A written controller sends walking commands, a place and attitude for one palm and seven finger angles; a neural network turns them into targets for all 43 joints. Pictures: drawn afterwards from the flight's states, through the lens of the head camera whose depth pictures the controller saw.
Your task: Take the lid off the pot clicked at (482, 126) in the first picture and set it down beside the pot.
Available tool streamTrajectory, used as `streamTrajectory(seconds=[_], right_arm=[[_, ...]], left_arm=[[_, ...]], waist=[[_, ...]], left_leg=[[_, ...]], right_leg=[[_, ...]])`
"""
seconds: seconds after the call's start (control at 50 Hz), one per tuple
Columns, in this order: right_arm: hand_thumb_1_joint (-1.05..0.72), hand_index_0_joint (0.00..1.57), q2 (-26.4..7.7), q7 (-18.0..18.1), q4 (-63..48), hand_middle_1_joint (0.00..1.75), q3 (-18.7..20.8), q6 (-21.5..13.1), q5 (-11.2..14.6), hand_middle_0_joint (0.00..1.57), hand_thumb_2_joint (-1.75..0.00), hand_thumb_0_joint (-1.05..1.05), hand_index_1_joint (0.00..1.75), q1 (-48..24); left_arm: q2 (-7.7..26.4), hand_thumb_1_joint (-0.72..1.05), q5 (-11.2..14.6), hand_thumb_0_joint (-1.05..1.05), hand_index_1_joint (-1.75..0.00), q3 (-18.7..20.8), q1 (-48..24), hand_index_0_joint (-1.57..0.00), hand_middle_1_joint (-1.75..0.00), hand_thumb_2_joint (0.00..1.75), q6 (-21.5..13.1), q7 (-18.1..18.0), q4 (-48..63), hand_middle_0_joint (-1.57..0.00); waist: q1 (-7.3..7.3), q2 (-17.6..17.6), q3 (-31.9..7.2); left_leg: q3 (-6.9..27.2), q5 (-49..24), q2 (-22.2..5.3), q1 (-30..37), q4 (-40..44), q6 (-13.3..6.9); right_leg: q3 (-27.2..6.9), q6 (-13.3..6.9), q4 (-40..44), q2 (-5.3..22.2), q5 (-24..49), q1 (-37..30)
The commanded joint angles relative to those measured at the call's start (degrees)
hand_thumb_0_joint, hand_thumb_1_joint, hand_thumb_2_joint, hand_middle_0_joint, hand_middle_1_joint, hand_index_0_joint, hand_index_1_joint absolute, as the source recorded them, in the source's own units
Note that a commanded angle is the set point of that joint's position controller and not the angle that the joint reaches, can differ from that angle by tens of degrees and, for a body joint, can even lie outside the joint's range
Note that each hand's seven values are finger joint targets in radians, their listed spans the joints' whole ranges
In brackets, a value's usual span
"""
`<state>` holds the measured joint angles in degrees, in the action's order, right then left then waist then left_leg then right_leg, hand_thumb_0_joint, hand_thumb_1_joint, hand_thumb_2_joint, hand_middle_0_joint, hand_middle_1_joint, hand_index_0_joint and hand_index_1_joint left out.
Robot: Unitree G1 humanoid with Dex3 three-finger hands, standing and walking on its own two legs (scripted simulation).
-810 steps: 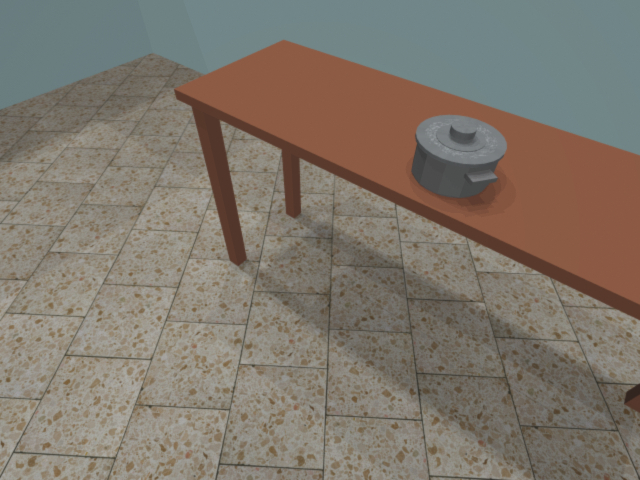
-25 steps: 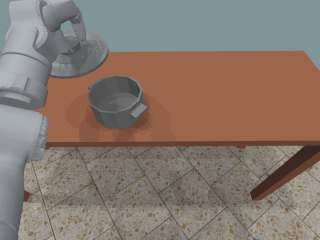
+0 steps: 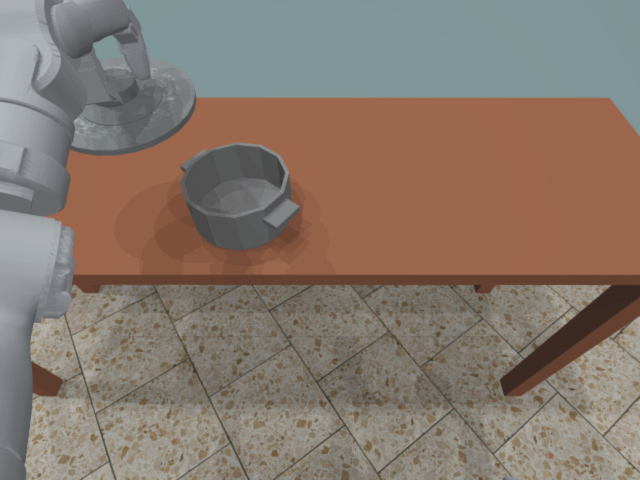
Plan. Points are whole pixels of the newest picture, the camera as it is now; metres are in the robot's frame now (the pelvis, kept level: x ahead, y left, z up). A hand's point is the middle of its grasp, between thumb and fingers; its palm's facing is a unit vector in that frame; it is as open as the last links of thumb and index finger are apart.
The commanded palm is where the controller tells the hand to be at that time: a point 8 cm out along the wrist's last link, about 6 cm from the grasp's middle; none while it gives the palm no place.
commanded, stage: move the lid sideways beside the pot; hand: left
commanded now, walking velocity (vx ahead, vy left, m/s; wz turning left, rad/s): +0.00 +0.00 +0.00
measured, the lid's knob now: (115, 86) +0.52 +0.22 +0.22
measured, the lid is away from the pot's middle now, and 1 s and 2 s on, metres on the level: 0.11 0.23 0.23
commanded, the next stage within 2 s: lower the lid onto the table in 1.12 s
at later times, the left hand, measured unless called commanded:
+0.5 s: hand (39, 83) +0.48 +0.28 +0.25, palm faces -0.28 -0.08 -0.96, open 7.6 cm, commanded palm +0.50 +0.29 +0.32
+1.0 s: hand out of the picture +0.48 +0.33 +0.24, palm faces -0.29 -0.11 -0.95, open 7.6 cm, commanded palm +0.51 +0.33 +0.32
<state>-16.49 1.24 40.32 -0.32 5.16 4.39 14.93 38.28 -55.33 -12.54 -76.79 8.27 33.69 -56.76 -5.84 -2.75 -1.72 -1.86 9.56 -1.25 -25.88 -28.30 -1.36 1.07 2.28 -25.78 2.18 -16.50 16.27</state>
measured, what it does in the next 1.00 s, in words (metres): stands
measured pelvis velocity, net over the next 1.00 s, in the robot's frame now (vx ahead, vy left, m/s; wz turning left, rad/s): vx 0.01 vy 0.00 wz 0.00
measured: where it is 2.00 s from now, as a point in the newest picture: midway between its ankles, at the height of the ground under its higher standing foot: outside the picture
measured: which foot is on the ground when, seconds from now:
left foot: down 0.00-1.00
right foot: down 0.00-1.00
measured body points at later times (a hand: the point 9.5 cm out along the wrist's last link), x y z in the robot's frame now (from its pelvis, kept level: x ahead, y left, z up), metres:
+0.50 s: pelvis +0.01 +0.00 +0.00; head +0.06 +0.00 +0.44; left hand +0.49 +0.28 +0.30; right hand +0.06 -0.28 -0.13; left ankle +0.05 +0.11 -0.74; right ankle -0.04 -0.15 -0.74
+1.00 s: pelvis +0.01 +0.00 +0.00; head +0.08 +0.00 +0.44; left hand +0.49 +0.33 +0.29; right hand +0.05 -0.28 -0.13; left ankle +0.05 +0.11 -0.74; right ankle -0.04 -0.15 -0.74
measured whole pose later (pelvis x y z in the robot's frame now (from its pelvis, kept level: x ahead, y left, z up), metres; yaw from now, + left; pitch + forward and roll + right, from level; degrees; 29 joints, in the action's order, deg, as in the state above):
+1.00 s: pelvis +0.01 +0.00 +0.00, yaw +0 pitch +10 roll -2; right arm -17.6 3.2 42.1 -2.0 7.0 6.2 15.8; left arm 52.9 -57.8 -8.1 -77.5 3.5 33.5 -63.8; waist -6.7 -2.1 -1.8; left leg -1.1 11.9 -2.3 -30.5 -32.5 -1.2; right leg 1.4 2.3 -27.2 1.1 -17.5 19.5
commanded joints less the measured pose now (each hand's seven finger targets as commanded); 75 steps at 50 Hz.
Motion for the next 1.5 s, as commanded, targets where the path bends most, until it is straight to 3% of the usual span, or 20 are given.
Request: streamTrajectory(seconds=[0.0, 0.08, 0.12, 0.18, 0.2, 0.3, 0.38, 0.4, 0.78, 0.94, 0.98, 1.06, 1.16, 1.2, 1.26, 1.28, 1.34, 1.38, 1.42, 1.48], right_arm=[[-0.9, 0.2, -10.1, 0.8, -5.4, 0.3, 3.3, -1.5, 0.1, 0.2, -0.9, 0.0, 0.3, 1.9], [-0.9, 0.2, -10.2, 1.0, -5.3, 0.3, 3.3, -1.3, 0.4, 0.2, -0.9, 0.0, 0.3, 1.9], [-0.9, 0.2, -10.4, 1.0, -5.2, 0.3, 3.3, -1.2, 0.3, 0.2, -0.9, 0.0, 0.3, 2.2], [-0.9, 0.2, -10.4, 1.3, -5.5, 0.3, 3.4, -1.5, 0.5, 0.2, -0.9, 0.0, 0.3, 2.9], [-0.9, 0.2, -10.6, 1.1, -5.1, 0.3, 3.4, -1.1, 0.3, 0.2, -0.9, 0.0, 0.3, 2.9], [-0.9, 0.2, -10.6, 0.9, -5.4, 0.3, 3.4, -0.3, 0.6, 0.2, -0.9, 0.0, 0.3, 2.6], [-0.9, 0.2, -10.8, 1.0, -5.5, 0.3, 3.1, 0.4, 1.1, 0.2, -0.9, 0.0, 0.3, 2.3], [-0.9, 0.2, -10.8, 0.9, -5.2, 0.3, 3.2, 0.6, 0.9, 0.2, -0.9, 0.0, 0.3, 2.5], [-0.9, 0.2, -11.0, 2.5, -3.5, 0.3, 1.7, 0.6, 1.7, 0.2, -0.9, 0.0, 0.3, 2.5], [-0.9, 0.2, -11.5, 2.8, -2.5, 0.3, 1.6, 0.6, 1.8, 0.2, -0.9, 0.0, 0.3, 4.5], [-0.9, 0.2, -11.3, 2.9, -2.6, 0.3, 1.5, 0.1, 2.0, 0.2, -0.9, 0.0, 0.3, 4.2], [-0.9, 0.2, -11.6, 2.9, -2.1, 0.3, 2.0, 0.0, 1.4, 0.2, -0.9, 0.0, 0.3, 6.2], [-0.9, 0.2, -11.8, 2.7, -1.7, 0.3, 1.8, 0.7, 1.6, 0.2, -0.9, 0.0, 0.3, 6.4], [-0.9, 0.2, -11.7, 2.6, -2.0, 0.3, 1.8, 0.8, 1.4, 0.2, -0.9, 0.0, 0.3, 6.4], [-0.9, 0.2, -11.9, 2.3, -1.8, 0.3, 1.8, 0.8, 1.9, 0.2, -0.9, 0.0, 0.3, 6.5], [-0.9, 0.2, -11.9, 2.4, -1.9, 0.3, 1.6, 0.5, 2.0, 0.2, -0.9, 0.0, 0.3, 6.4], [-0.9, 0.2, -12.0, 2.3, -1.9, 0.3, 1.8, 0.8, 1.7, 0.2, -0.9, 0.0, 0.3, 7.0], [-0.9, 0.2, -11.7, 2.4, -2.0, 0.3, 1.9, 0.3, 1.8, 0.2, -0.9, 0.0, 0.3, 6.9], [-0.9, 0.2, -11.9, 2.4, -2.0, 0.3, 2.1, 0.7, 1.5, 0.2, -0.9, 0.0, 0.3, 7.4], [-0.9, 0.2, -11.6, 2.3, -2.3, 0.3, 2.2, 0.3, 1.7, 0.2, -0.9, 0.0, 0.3, 7.0]], left_arm=[[18.1, 0.69, -1.4, 0.0, -1.08, 7.2, -34.4, -0.78, -1.05, 0.97, -0.6, -3.2, 10.7, -0.77], [16.2, 0.69, -1.0, 0.0, -1.08, 4.5, -34.9, -0.78, -1.05, 0.97, -1.2, -2.9, 11.3, -0.77], [19.5, 0.69, -1.7, 0.0, -1.08, 6.7, -35.9, -0.78, -1.05, 0.97, -1.5, -3.1, 12.7, -0.77], [18.9, 0.69, -0.9, 0.0, -1.08, 6.4, -33.1, -0.78, -1.05, 0.97, -2.2, -2.9, 12.9, -0.77], [22.3, 0.69, -1.5, 0.0, -1.08, 9.2, -33.9, -0.78, -1.05, 0.97, -2.4, -3.1, 13.5, -0.77], [23.7, 0.69, -1.6, 0.0, -1.08, 9.8, -32.6, -0.78, -1.05, 0.97, -2.6, -2.9, 14.3, -0.77], [21.1, 0.69, -0.8, 0.0, -1.08, 6.7, -30.5, -0.78, -1.05, 0.97, -2.3, -2.5, 11.3, -0.77], [24.1, 0.69, -1.6, 0.0, -1.08, 8.9, -32.4, -0.78, -1.05, 0.97, -2.4, -3.0, 13.1, -0.77], [25.9, 0.69, -1.7, 0.0, -1.08, 6.8, -32.5, -0.78, -1.05, 0.97, -4.2, -2.9, 8.2, -0.77], [30.5, 0.69, -3.0, 0.0, -1.08, 9.0, -33.3, -0.78, -1.05, 0.97, -4.8, -3.4, 5.9, -0.77], [25.7, 0.69, -1.9, 0.0, -1.08, 5.1, -33.6, -0.78, -1.05, 0.97, -4.9, -2.9, 7.5, -0.77], [30.5, 0.69, -3.2, 0.0, -1.08, 9.6, -33.5, -0.78, -1.05, 0.97, -4.9, -3.5, 6.6, -0.77], [30.6, 0.69, -3.3, 0.0, -1.08, 8.8, -33.1, -0.78, -1.05, 0.97, -4.7, -3.4, 4.5, -0.77], [32.7, 0.69, -3.7, 0.0, -1.08, 10.5, -34.4, -0.78, -1.05, 0.97, -5.0, -3.6, 6.5, -0.77], [29.6, 0.69, -3.6, 0.0, -1.08, 7.7, -33.0, -0.78, -1.05, 0.97, -3.1, -3.1, 0.2, -0.77], [28.0, 0.69, -3.0, 0.0, -1.08, 6.7, -31.3, -0.78, -1.05, 0.97, -3.2, -2.9, 0.1, -0.77], [31.4, 0.69, -4.3, 0.0, -1.08, 8.9, -34.1, -0.78, -1.05, 0.97, -3.1, -3.6, 1.7, -0.77], [28.5, 0.69, -3.3, 0.0, -1.08, 7.0, -33.4, -0.78, -1.05, 0.97, -3.3, -3.3, 2.8, -0.77], [32.4, 0.69, -4.4, 0.0, -1.08, 10.2, -33.5, -0.78, -1.05, 0.97, -3.4, -3.9, 2.7, -0.77], [28.0, 0.69, -2.8, 0.0, -1.08, 7.4, -32.4, -0.78, -1.05, 0.97, -3.5, -3.5, 4.3, -0.77]], waist=[[-0.14, 0.2, -24.7], [-0.54, -0.8, -24.5], [-0.44, -3.3, -26.3], [-0.23, -4.0, -27.2], [0.11, -3.2, -27.8], [0.2, -3.8, -27.9], [-0.28, -3.8, -24.8], [-0.11, -3.8, -27.0], [-1.09, -5.2, -24.8], [-1.29, -6.9, -25.4], [-1.32, -8.9, -25.3], [-1.23, -7.5, -27.4], [-1.48, -7.6, -25.7], [-1.0, -8.0, -28.6], [-2.0, -6.4, -23.8], [-1.75, -5.3, -24.1], [-1.79, -6.9, -26.4], [-1.73, -7.5, -26.7], [-1.64, -7.5, -27.9], [-1.58, -8.8, -27.8]], left_leg=[[1.2, -10.9, 3.0, 24.4, -0.2, -3.2], [1.0, -12.9, 2.6, 24.9, -0.8, -3.2], [1.1, -12.7, 2.8, 25.6, -1.2, -3.2], [1.4, -17.6, 2.3, 27.0, -2.0, -3.2], [1.6, -17.9, 2.4, 26.7, -2.1, -3.2], [1.6, -22.6, 2.3, 27.3, -3.0, -3.2], [1.0, -19.1, 2.2, 25.6, -2.7, -3.2], [1.4, -18.6, 2.2, 26.2, -2.7, -3.0], [1.1, -16.5, 1.5, 24.6, -3.8, -3.0], [1.2, -15.2, 1.6, 23.4, -4.1, -3.0], [1.4, -17.9, 1.0, 25.8, -4.0, -2.8], [1.9, -19.4, 1.4, 26.1, -5.1, -3.1], [1.3, -17.6, 1.4, 23.5, -4.8, -3.0], [1.4, -21.4, 1.1, 25.2, -5.4, -2.9], [1.0, -15.7, 1.6, 21.8, -4.5, -2.9], [1.1, -18.2, 1.2, 22.7, -4.5, -2.9], [1.0, -18.0, 1.4, 22.7, -5.0, -3.1], [1.0, -21.4, 1.0, 24.7, -5.3, -3.1], [1.2, -21.4, 1.2, 24.1, -5.8, -3.1], [1.4, -24.0, 0.7, 26.5, -5.9, -2.9]], right_leg=[[2.5, -4.1, 3.1, -5.0, 16.2, 4.4], [2.7, -4.1, 2.9, -5.0, 17.4, 4.9], [2.2, -4.0, 2.8, -5.2, 16.9, 4.6], [2.5, -4.1, 2.5, -5.1, 18.7, 4.9], [2.4, -3.9, 2.2, -5.3, 18.9, 4.2], [2.2, -3.6, 1.8, -5.2, 20.9, 4.6], [2.7, -3.8, 2.3, -5.1, 18.3, 6.3], [2.5, -3.5, 2.1, -5.3, 17.5, 5.6], [3.0, -3.3, 1.8, -5.1, 14.8, 8.4], [2.7, -3.1, 1.8, -5.5, 13.5, 8.6], [3.2, -3.3, 1.7, -5.4, 13.4, 10.2], [3.0, -3.0, 1.6, -5.8, 13.8, 9.6], [2.9, -2.9, 1.6, -5.7, 14.3, 9.3], [2.6, -2.8, 1.2, -5.7, 15.8, 8.1], [3.0, -2.8, 1.8, -5.8, 14.0, 9.4], [3.3, -3.0, 1.4, -5.7, 15.1, 9.2], [2.7, -2.8, 1.2, -5.7, 15.5, 8.5], [2.9, -2.9, 1.2, -5.6, 16.8, 8.9], [2.6, -2.7, 0.8, -5.8, 16.9, 8.7], [3.0, -2.9, 0.7, -5.6, 16.2, 10.5]])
